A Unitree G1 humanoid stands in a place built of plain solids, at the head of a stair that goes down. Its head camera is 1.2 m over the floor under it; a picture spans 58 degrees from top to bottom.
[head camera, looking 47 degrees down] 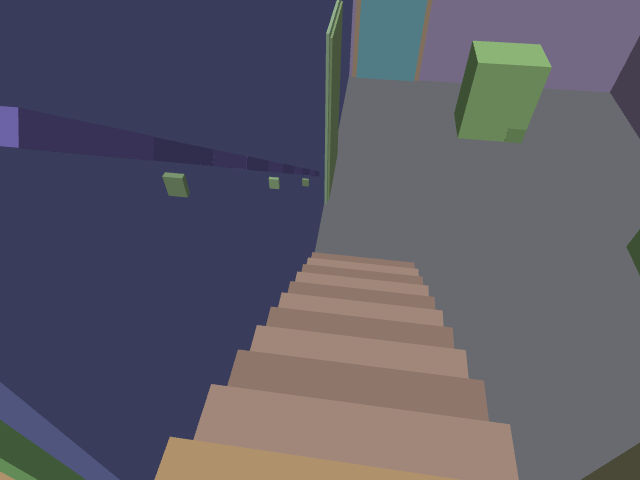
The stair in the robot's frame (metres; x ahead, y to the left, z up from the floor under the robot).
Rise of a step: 0.19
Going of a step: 0.24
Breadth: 0.98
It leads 8 degrees to the right of straight ahead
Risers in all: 11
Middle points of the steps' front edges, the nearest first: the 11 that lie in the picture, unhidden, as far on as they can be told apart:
0.34 -0.08 0.00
0.57 -0.12 -0.19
0.81 -0.15 -0.38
1.04 -0.18 -0.57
1.28 -0.21 -0.77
1.51 -0.25 -0.96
1.75 -0.28 -1.15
1.98 -0.31 -1.34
2.21 -0.34 -1.53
2.45 -0.37 -1.73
2.69 -0.41 -1.92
